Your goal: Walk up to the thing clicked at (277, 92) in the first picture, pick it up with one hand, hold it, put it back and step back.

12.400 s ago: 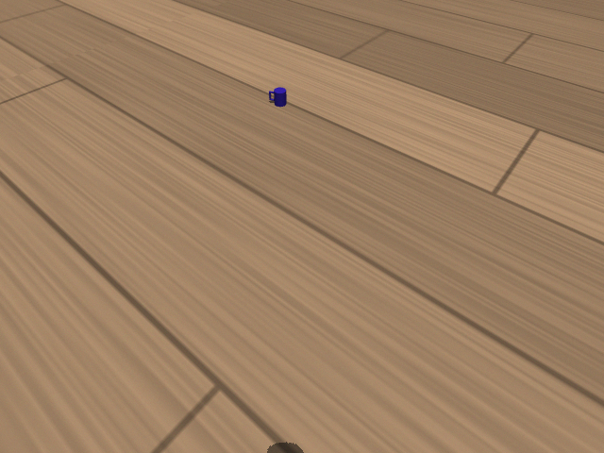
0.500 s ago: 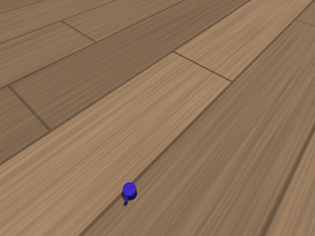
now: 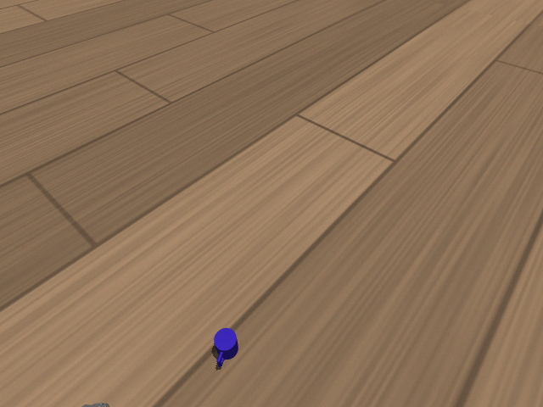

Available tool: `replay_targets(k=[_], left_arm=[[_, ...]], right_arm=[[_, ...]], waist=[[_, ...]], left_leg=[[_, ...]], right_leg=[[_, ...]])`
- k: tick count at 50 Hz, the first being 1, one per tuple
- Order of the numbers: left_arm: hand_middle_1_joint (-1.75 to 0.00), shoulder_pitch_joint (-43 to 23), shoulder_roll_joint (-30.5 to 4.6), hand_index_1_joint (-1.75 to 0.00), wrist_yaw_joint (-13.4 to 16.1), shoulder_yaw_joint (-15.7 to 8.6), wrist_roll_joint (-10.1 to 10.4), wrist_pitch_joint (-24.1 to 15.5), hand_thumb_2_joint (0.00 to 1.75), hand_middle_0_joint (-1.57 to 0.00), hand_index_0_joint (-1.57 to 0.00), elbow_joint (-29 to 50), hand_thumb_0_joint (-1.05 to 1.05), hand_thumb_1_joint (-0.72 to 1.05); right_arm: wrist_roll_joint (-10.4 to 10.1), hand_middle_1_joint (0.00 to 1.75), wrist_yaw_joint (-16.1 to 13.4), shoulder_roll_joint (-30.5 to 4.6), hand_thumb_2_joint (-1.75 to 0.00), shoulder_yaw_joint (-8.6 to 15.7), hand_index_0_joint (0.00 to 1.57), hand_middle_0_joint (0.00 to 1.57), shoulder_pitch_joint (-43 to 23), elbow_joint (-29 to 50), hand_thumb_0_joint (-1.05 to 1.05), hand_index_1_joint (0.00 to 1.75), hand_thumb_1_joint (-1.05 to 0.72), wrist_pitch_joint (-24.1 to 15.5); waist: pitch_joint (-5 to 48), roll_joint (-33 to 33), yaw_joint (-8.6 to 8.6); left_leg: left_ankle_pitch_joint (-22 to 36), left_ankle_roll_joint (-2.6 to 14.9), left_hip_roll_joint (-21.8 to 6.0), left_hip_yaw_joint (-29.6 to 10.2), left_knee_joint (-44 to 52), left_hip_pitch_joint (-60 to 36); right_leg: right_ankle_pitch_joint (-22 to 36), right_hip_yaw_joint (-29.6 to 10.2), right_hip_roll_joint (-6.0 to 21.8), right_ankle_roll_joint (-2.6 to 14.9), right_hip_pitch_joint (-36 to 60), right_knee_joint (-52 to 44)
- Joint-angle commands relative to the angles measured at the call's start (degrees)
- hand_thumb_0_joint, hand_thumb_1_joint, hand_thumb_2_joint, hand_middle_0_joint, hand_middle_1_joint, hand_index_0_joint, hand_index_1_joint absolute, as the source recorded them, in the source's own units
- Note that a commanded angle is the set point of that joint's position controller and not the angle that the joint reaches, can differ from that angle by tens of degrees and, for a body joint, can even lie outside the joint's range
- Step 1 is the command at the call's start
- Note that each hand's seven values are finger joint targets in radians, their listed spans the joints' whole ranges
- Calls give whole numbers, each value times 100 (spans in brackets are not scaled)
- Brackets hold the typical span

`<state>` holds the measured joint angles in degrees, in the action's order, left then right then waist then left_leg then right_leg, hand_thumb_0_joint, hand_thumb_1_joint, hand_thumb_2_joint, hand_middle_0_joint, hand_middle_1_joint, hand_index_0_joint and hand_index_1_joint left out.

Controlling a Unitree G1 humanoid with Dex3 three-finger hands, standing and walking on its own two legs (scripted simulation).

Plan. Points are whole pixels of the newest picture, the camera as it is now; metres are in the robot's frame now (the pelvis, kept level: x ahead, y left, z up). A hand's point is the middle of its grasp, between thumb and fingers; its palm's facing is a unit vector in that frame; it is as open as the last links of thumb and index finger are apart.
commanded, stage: stand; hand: left
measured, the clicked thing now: (224, 348) +0.47 +0.16 -0.74
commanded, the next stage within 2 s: none
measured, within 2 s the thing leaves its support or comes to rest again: neither
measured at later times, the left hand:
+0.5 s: hand out of the picture +0.07 +0.26 -0.16, palm faces -0.04 -0.94 -0.34, open 7.3 cm
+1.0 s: hand out of the picture +0.11 +0.26 -0.15, palm faces -0.04 -0.94 -0.34, open 7.3 cm
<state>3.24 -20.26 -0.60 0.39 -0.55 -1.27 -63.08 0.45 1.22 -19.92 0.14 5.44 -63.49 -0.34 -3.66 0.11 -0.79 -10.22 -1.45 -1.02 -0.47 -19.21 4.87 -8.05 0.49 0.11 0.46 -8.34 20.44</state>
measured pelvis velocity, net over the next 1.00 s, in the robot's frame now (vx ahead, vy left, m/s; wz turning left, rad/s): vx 0.03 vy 0.00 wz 0.01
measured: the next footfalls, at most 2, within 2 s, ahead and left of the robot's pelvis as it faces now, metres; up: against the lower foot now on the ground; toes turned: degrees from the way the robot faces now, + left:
none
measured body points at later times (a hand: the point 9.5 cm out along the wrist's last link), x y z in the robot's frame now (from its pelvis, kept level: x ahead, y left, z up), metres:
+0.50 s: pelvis +0.00 +0.01 +0.00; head +0.01 +0.01 +0.45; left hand +0.07 +0.31 -0.13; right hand +0.06 -0.29 -0.14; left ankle +0.01 +0.14 -0.75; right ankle +0.04 -0.11 -0.75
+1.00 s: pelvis +0.03 +0.00 +0.00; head +0.04 +0.00 +0.45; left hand +0.11 +0.30 -0.13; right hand +0.11 -0.30 -0.13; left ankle +0.01 +0.14 -0.75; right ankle +0.04 -0.11 -0.75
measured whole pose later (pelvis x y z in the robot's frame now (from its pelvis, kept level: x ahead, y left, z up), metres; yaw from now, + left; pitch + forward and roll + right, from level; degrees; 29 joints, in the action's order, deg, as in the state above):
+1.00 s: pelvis +0.03 +0.00 +0.00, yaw +0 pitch -2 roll +0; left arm 5.2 -19.9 -0.3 0.6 -0.5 -1.1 -64.6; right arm 0.4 0.8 -20.3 -0.1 4.9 -65.3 -0.2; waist -3.2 0.0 -0.5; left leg -11.1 -1.1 -0.7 -0.7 -17.3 4.2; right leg -9.2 0.7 0.4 0.0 -7.7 19.0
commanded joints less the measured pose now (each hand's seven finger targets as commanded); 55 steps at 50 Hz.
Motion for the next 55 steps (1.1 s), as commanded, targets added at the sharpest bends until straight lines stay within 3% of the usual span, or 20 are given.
replay_targets(k=[1,4,6,10,13,16,21,27,29,32,37,47,49,55], left_arm=[[-30,-330,-1336,-30,60,-277,-2,-124,90,-20,-20,259,0,90],[-30,-316,-1341,-30,51,-288,9,-108,90,-20,-20,232,0,90],[-30,-277,-1346,-30,42,-285,16,-112,90,-20,-20,218,0,90],[-30,-104,-1291,-30,34,-260,27,-104,90,-20,-20,155,0,90],[-30,-23,-1285,-30,36,-258,27,-96,90,-20,-20,132,0,90],[-30,79,-1250,-30,31,-230,28,-69,90,-20,-20,113,0,90],[-30,131,-1247,-30,51,-204,-1,-71,90,-20,-20,118,0,90],[-30,132,-1230,-30,73,-183,17,-85,90,-20,-20,156,0,90],[-30,158,-1234,-30,73,-179,22,-104,90,-20,-20,159,0,90],[-30,141,-1200,-30,81,-172,16,-107,90,-20,-20,161,0,90],[-30,111,-1220,-30,86,-184,29,-96,90,-20,-20,142,0,90],[-30,27,-1211,-30,106,-212,22,-99,90,-20,-20,153,0,90],[-30,12,-1225,-30,108,-207,17,-97,90,-20,-20,135,0,90],[-30,7,-1214,-30,114,-220,26,-98,90,-20,-20,155,0,90]], right_arm=[[21,30,-48,-1133,-90,272,20,20,-239,214,0,30,-90,-141],[40,30,-51,-1164,-90,283,20,20,-159,170,0,30,-90,-139],[45,30,-59,-1153,-90,286,20,20,-185,167,0,30,-90,-157],[44,30,-86,-1222,-90,296,20,20,-135,112,0,30,-90,-160],[40,30,-107,-1213,-90,282,20,20,-110,101,0,30,-90,-166],[32,30,-118,-1249,-90,274,20,20,-83,78,0,30,-90,-153],[29,30,-114,-1240,-90,267,20,20,-3,84,0,30,-90,-128],[25,30,-109,-1225,-90,251,20,20,-12,102,0,30,-90,-128],[10,30,-111,-1237,-90,253,20,20,-71,117,0,30,-90,-146],[-6,30,-121,-1257,-90,249,20,20,-166,123,0,30,-90,-155],[-8,30,-124,-1236,-90,223,20,20,-210,104,0,30,-90,-138],[-9,30,-140,-1233,-90,229,20,20,-315,133,0,30,-90,-125],[-11,30,-135,-1200,-90,214,20,20,-286,121,0,30,-90,-105],[-9,30,-149,-1244,-90,228,20,20,-295,121,0,30,-90,-119]], waist=[[172,85,36],[225,17,36],[448,-12,56],[393,-68,101],[437,-157,105],[247,-143,130],[232,20,77],[326,-8,49],[514,-57,51],[627,-45,60],[473,34,67],[644,-21,69],[489,54,58],[705,-48,74]], left_leg=[[-503,210,-470,-409,359,250],[-767,226,-478,-456,442,413],[-542,239,-543,-475,494,312],[-617,254,-564,-545,513,467],[-395,257,-602,-575,545,486],[-608,246,-584,-602,598,594],[-426,266,-563,-561,503,527],[28,271,-594,-534,414,348],[401,259,-617,-516,377,206],[762,242,-657,-502,349,50],[644,227,-638,-476,403,83],[950,193,-661,-441,373,-29],[663,183,-625,-433,396,96],[1063,180,-679,-411,331,-81]], right_leg=[[-1389,-893,747,45,-323,-885],[-1479,-864,700,47,-284,-815],[-1142,-836,726,89,-126,-668],[-945,-791,683,76,-52,-572],[-484,-705,667,87,68,-418],[-665,-718,637,80,-71,-437],[-577,-728,657,68,-107,-454],[-198,-684,678,69,-102,-409],[349,-652,707,67,64,-312],[716,-586,726,61,133,-220],[657,-586,716,18,129,-334],[998,-530,740,35,363,-337],[735,-565,734,21,291,-451],[1197,-544,765,56,452,-354]])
